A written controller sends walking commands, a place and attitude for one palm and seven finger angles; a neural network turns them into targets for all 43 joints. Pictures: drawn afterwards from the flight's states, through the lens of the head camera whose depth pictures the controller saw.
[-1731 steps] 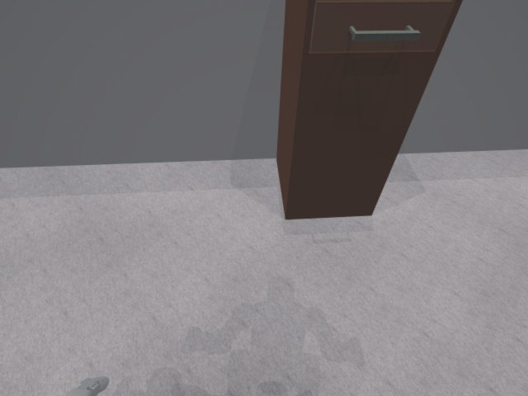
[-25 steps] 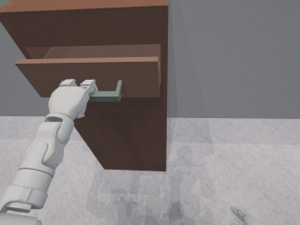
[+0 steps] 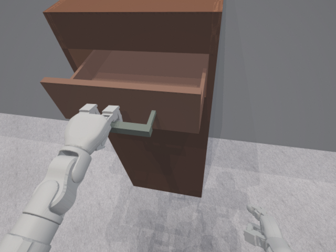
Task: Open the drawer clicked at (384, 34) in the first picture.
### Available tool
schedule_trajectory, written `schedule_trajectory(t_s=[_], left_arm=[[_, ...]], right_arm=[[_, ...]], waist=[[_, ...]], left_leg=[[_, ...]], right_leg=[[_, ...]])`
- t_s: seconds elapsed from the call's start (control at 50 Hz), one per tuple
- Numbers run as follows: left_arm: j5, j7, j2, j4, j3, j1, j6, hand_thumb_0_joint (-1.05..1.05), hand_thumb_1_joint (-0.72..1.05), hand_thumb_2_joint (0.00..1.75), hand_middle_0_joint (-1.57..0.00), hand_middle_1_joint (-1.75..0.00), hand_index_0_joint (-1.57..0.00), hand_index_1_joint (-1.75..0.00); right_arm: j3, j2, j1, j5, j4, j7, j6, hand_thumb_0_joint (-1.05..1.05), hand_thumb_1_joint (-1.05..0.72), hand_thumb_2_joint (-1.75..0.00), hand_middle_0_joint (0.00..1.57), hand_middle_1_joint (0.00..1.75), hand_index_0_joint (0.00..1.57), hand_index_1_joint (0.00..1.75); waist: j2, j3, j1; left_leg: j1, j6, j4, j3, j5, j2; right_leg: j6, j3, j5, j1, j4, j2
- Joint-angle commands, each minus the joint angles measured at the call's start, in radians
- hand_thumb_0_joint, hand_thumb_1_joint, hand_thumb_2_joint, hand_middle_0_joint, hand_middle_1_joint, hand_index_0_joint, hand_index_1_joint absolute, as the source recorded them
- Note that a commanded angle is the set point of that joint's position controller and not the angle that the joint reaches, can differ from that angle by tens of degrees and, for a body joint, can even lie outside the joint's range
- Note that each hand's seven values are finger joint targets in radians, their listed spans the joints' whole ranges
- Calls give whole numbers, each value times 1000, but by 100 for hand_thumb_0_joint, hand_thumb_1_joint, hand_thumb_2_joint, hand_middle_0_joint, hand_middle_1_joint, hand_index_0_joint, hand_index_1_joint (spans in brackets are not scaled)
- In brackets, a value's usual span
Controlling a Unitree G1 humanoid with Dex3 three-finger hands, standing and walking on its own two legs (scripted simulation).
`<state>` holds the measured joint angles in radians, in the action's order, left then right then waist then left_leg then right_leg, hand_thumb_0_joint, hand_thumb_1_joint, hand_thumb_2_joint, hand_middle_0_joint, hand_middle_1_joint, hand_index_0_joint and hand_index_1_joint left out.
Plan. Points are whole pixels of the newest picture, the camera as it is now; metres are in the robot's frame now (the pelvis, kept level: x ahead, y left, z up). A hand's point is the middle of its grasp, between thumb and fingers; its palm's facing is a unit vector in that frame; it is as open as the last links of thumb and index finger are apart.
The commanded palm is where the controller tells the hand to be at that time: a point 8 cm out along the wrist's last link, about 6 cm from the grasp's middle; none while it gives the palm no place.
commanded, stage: pull the drawer open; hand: left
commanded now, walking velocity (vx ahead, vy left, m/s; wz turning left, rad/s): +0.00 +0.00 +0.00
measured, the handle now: (116, 119) +0.37 +0.18 +0.12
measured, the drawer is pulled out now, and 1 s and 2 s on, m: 0.14 0.23 0.29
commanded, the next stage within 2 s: none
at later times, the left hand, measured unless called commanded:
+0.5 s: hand (97, 147) +0.31 +0.21 +0.10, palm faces +0.04 -0.07 -1.00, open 5.5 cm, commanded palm +0.25 +0.22 +0.16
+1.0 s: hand (83, 172) +0.24 +0.22 +0.10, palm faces +0.08 -0.07 -0.99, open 5.5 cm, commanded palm +0.22 +0.22 +0.16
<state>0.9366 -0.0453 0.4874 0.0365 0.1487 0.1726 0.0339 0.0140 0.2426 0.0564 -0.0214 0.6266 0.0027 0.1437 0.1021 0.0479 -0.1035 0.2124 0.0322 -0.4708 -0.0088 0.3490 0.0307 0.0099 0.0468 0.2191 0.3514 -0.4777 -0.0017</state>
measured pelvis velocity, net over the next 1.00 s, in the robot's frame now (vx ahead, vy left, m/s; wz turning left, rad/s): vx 0.00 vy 0.00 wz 0.01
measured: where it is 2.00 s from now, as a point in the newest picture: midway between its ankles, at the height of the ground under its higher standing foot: outside the picture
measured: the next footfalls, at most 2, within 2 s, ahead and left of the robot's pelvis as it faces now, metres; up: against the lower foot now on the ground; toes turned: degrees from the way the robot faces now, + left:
none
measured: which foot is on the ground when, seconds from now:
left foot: down 0.00-1.00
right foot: down 0.00-1.00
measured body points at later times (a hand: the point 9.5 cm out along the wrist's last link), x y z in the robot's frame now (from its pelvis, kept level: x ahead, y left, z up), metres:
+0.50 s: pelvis -0.02 +0.00 +0.00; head +0.00 -0.04 +0.45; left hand +0.30 +0.21 +0.15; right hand +0.14 -0.25 -0.12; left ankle -0.07 +0.10 -0.74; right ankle +0.01 -0.12 -0.74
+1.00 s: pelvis +0.00 +0.00 +0.00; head +0.02 -0.04 +0.45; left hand +0.23 +0.22 +0.15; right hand +0.24 -0.19 -0.10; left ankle -0.07 +0.10 -0.74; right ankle +0.01 -0.12 -0.74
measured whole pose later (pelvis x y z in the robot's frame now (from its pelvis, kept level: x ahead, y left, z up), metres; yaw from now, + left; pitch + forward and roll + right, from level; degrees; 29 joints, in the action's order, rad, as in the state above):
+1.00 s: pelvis +0.00 +0.00 +0.00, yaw +0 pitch +3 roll -1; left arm 0.94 -0.09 0.48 -0.29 0.10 -0.19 0.04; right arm 0.02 0.25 0.04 0.00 0.61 -0.01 0.13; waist 0.12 0.04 -0.14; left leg 0.19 0.03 -0.50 -0.01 0.37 0.03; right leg 0.01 0.05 0.24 0.32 -0.50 0.00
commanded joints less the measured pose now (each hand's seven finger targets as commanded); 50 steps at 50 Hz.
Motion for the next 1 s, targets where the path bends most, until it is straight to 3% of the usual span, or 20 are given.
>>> schedule_trajectory(t_s=[0.0, 0.06, 0.1, 0.18, 0.26, 0.3, 0.36, 0.4, 0.46, 0.5, 0.56, 0.58, 0.66, 0.72, 0.76, 0.8, 0.84, 0.88, 0.96, 0.98], left_arm=[[-14, -21, 186, -161, -161, 403, 6, 0, 90, 90, -40, -135, -40, -135], [-24, 3, 268, -109, -227, 423, -24, 0, 90, 90, -40, -135, -40, -135], [-24, 12, 207, -96, -177, 448, -50, 0, 90, 90, -40, -135, -40, -135], [-22, 8, 224, -74, -192, 480, -93, 0, 90, 90, -40, -135, -40, -135], [-30, -4, 280, -118, -269, 339, -116, 0, 90, 90, -40, -135, -40, -135], [-35, -11, 211, -157, -223, 292, -118, 0, 90, 90, -40, -135, -40, -135], [-41, -26, 274, -210, -306, 153, -110, 0, 90, 90, -40, -135, -40, -135], [-48, -34, 230, -276, -288, 78, -103, 0, 90, 90, -40, -135, -40, -135], [-55, -48, 240, -375, -315, -61, -82, 0, 90, 90, -40, -135, -40, -135], [-57, -56, 185, -432, -272, -106, -64, 0, 90, 90, -40, -135, -40, -135], [-59, -72, 251, -481, -343, -216, -40, 0, 90, 90, -40, -135, -40, -135], [-49, -73, 196, -515, -294, -212, -31, 0, 90, 90, -40, -135, -40, -135], [-53, -96, 213, -619, -328, -362, -1, 0, 90, 90, -40, -135, -40, -135], [-58, -107, 148, -699, -284, -468, 15, 0, 90, 90, -40, -135, -40, -135], [-64, -121, 199, -738, -334, -524, 27, 0, 90, 90, -40, -135, -40, -135], [-23, -117, 151, -642, -250, -195, 20, 0, 90, 90, -40, -135, -40, -135], [3, -122, 167, -542, -269, -204, 5, 0, 90, 90, -40, -135, -40, -135], [15, -117, 156, -562, -242, -184, 4, 0, 90, 90, -40, -135, -40, -135], [4, -89, 194, -547, -245, -91, 19, 0, 90, 90, -40, -135, -40, -135], [9, -78, 165, -538, -212, -65, 15, 0, 90, 90, -40, -135, -40, -135]], right_arm=[[-37, 98, -62, 5, -131, 25, -41, 0, -90, -90, 20, 30, 20, 30], [-35, 114, -56, 4, -133, 39, -45, 0, -90, -90, 20, 30, 20, 30], [-35, 101, -52, 7, -136, 41, -50, 0, -90, -90, 20, 30, 20, 30], [-39, 106, -34, 8, -137, 41, -63, 0, -90, -90, 20, 30, 20, 30], [-50, 115, -43, 8, -158, 34, -63, 0, -90, -90, 20, 30, 20, 30], [-50, 104, -50, 10, -172, 23, -67, 0, -90, -90, 20, 30, 20, 30], [-57, 116, -58, 10, -185, 14, -65, 0, -90, -90, 20, 30, 20, 30], [-58, 108, -63, 9, -196, 4, -69, 0, -90, -90, 20, 30, 20, 30], [-59, 116, -76, 6, -211, -8, -70, 0, -90, -90, 20, 30, 20, 30], [-55, 110, -86, 6, -216, -16, -73, 0, -90, -90, 20, 30, 20, 30], [-52, 125, -87, 3, -215, -18, -73, 0, -90, -90, 20, 30, 20, 30], [-44, 113, -97, 9, -220, -22, -74, 0, -90, -90, 20, 30, 20, 30], [-41, 124, -94, 2, -226, -26, -72, 0, -90, -90, 20, 30, 20, 30], [-33, 117, -91, 4, -234, -34, -74, 0, -90, -90, 20, 30, 20, 30], [-28, 130, -98, -2, -240, -32, -72, 0, -90, -90, 20, 30, 20, 30], [-24, 106, -109, 18, -185, -20, -62, 0, -90, -90, 20, 30, 20, 30], [-24, 101, -102, 23, -182, -10, -61, 0, -90, -90, 20, 30, 20, 30], [-20, 91, -101, 25, -183, -7, -66, 0, -90, -90, 20, 30, 20, 30], [-22, 93, -127, 23, -169, 2, -55, 0, -90, -90, 20, 30, 20, 30], [-15, 83, -118, 31, -166, 1, -56, 0, -90, -90, 20, 30, 20, 30]], waist=[[-65, 342, 54], [-119, 321, 46], [-114, 307, 53], [-74, 308, 45], [-50, 330, 9], [-38, 319, 9], [-44, 326, -14], [-52, 316, -15], [-44, 301, -23], [-37, 269, -14], [-42, 254, -20], [-37, 262, -17], [-21, 273, -20], [-30, 264, -17], [-31, 265, -17], [-75, 169, 48], [-68, 143, 27], [-19, 234, 12], [-44, 288, 17], [-58, 299, 17]], left_leg=[[-28, -45, 9, 5, -600, 0], [13, -32, 22, 5, -515, 2], [25, -27, 24, 5, -502, 4], [34, -31, 27, 2, -478, 5], [50, -33, 38, 5, -456, 6], [53, -35, 42, 2, -463, 3], [58, -35, 47, 6, -468, -2], [55, -34, 47, 5, -492, -9], [43, -40, 46, 5, -515, -16], [39, -40, 51, 4, -506, -21], [39, -41, 47, 9, -497, -27], [34, -38, 46, 8, -503, -24], [-2, -54, 26, 5, -606, -41], [-17, -58, 11, 3, -679, -49], [-17, -65, -1, 5, -681, -57], [-7, -50, 1, -9, -576, -37], [5, -49, 6, -14, -511, -35], [-46, -54, -7, -12, -574, -30], [-71, -63, -18, -16, -631, -22], [-64, -56, -12, -12, -623, -20]], right_leg=[[24, -27, -413, -296, -9, 5], [21, -31, -382, -313, 0, 3], [19, -26, -376, -305, -2, -1], [23, -26, -328, -285, -2, -3], [27, -41, -317, -334, -5, -5], [29, -34, -305, -323, -10, -6], [29, -38, -299, -345, -13, -4], [28, -35, -307, -335, -18, -5], [28, -31, -292, -319, -16, -1], [28, -25, -269, -293, -13, 1], [27, -29, -271, -298, -10, 3], [27, -28, -277, -297, -13, 0], [22, -31, -335, -298, -14, 3], [14, -19, -374, -281, -20, 2], [11, -31, -398, -290, -21, 3], [18, -20, -327, -193, -17, 11], [21, -15, -259, -174, -17, 13], [24, -20, -293, -213, -23, 4], [23, -32, -384, -259, -23, 4], [20, -22, -377, -267, -23, -4]])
